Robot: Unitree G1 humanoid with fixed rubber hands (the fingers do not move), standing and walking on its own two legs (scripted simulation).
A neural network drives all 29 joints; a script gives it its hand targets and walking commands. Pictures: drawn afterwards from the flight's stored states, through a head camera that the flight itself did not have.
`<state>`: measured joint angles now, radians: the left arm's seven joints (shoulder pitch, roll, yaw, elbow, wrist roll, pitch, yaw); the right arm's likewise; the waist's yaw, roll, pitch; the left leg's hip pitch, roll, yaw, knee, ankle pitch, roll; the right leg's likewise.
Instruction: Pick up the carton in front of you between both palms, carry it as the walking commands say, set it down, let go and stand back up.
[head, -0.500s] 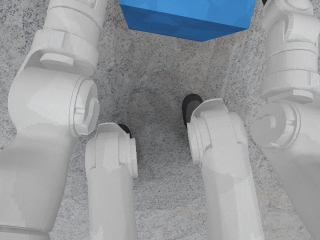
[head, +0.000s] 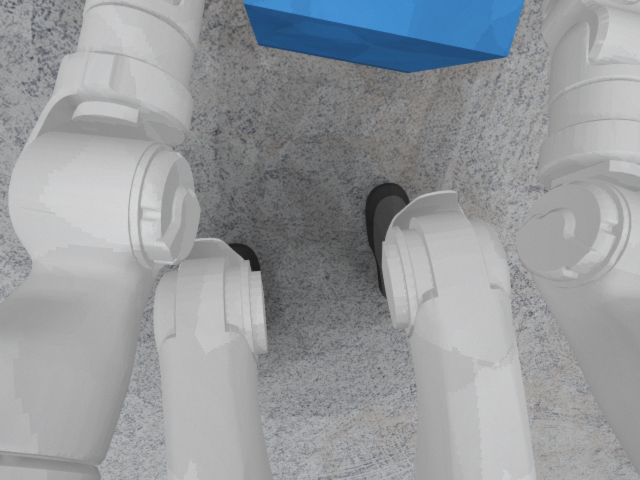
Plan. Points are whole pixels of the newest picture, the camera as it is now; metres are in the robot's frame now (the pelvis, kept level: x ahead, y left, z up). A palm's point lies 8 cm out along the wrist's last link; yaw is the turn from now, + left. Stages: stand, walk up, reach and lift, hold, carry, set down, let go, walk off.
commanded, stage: set down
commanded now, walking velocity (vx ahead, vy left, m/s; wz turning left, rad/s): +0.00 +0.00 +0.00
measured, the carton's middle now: out of the picture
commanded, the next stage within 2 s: let go in 1.44 s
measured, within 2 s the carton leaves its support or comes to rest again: neither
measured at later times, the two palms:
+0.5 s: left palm out of the picture +0.61 +0.05 -0.17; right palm out of the picture +0.51 -0.32 -0.17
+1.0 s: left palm out of the picture +0.63 +0.04 -0.01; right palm out of the picture +0.51 -0.32 -0.01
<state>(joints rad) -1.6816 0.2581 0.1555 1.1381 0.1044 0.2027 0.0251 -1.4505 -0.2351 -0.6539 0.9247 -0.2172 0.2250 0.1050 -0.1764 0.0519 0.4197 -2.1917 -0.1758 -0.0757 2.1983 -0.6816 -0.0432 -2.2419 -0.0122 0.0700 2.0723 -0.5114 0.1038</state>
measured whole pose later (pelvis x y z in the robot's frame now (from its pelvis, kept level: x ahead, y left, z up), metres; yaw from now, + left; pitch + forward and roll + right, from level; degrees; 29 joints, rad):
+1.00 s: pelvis +0.00 -0.02 +0.09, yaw -1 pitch +47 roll -1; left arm -1.59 0.42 0.05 1.05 -0.04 0.30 0.06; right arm -1.35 -0.27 -0.43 0.84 0.07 0.25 -0.08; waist -0.19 0.05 0.12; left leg -2.05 -0.07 -0.06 1.83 -0.60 -0.04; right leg -2.13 -0.01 0.03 1.73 -0.42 0.04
